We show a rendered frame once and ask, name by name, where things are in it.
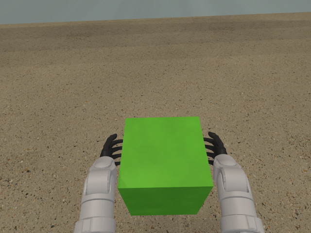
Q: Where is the robot right forearm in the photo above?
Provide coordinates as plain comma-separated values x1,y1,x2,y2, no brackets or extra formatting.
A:
213,154,265,233

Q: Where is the robot right hand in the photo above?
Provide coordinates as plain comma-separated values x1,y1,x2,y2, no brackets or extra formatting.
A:
203,132,227,165

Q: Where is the robot left hand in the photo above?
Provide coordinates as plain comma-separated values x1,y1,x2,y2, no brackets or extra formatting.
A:
100,134,123,166

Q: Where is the carton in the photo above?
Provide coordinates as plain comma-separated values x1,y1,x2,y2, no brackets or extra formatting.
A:
118,116,213,216

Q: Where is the robot left forearm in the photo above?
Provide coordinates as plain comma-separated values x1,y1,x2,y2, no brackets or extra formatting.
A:
74,156,117,233

